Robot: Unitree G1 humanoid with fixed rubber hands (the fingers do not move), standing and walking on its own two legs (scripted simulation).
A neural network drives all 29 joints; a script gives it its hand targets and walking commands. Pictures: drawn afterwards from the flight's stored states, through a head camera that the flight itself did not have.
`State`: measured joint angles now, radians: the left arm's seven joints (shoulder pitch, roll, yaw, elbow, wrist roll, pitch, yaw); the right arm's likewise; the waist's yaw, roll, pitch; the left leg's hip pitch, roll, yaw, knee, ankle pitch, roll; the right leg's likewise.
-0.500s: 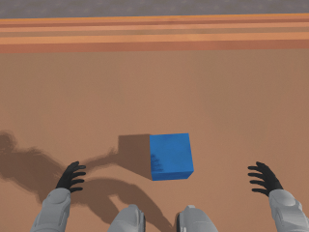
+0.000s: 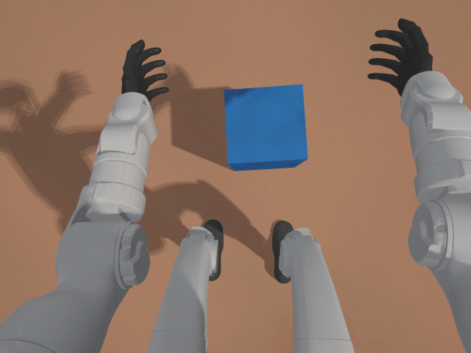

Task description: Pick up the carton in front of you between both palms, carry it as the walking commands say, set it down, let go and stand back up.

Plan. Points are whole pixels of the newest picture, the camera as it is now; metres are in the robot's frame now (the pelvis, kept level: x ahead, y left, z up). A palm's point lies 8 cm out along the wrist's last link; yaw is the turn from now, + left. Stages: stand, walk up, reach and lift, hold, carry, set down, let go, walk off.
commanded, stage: reach and lift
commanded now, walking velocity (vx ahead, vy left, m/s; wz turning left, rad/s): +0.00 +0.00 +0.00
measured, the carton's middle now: (263, 133) +0.51 -0.03 -0.53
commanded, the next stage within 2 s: none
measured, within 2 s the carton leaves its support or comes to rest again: leaves its support in 1.82 s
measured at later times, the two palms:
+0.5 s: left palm (176, 111) +0.51 +0.17 -0.27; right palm (356, 103) +0.52 -0.22 -0.26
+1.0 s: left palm (196, 131) +0.50 +0.16 -0.45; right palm (328, 125) +0.52 -0.21 -0.45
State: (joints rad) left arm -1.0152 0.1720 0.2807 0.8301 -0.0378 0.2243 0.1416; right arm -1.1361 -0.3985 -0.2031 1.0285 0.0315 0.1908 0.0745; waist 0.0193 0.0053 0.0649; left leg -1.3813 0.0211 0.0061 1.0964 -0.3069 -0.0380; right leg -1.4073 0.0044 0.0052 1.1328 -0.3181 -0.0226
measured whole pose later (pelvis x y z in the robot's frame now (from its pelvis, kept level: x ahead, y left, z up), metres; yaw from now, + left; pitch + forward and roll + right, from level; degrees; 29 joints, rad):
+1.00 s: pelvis -0.03 +0.01 -0.27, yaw +2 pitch +38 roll +4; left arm -1.43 0.26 0.16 1.09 -0.21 0.06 0.18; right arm -1.52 -0.49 -0.02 1.24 0.22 0.05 -0.03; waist 0.00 0.04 0.36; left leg -2.25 -0.02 0.00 2.10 -0.52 -0.05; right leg -2.28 0.00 0.04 2.14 -0.53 -0.01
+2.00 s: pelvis -0.02 +0.01 -0.28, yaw +1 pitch +39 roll +3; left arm -1.26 0.09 0.36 0.82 -0.07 0.22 0.20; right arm -1.34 -0.30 -0.11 0.92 0.07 0.26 -0.10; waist -0.01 0.08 0.18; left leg -2.27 -0.10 -0.05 2.15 -0.57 -0.11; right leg -2.31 0.02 0.04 2.18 -0.55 0.00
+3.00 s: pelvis +0.03 +0.02 -0.02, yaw -4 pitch +31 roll +1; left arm -0.63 -0.14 0.43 0.57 0.19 0.34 0.08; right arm -0.67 0.05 -0.38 0.63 -0.23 0.36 -0.01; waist -0.01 0.03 -0.24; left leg -1.37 -0.07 -0.07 1.30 -0.48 -0.04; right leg -1.40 0.04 0.07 1.30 -0.45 0.02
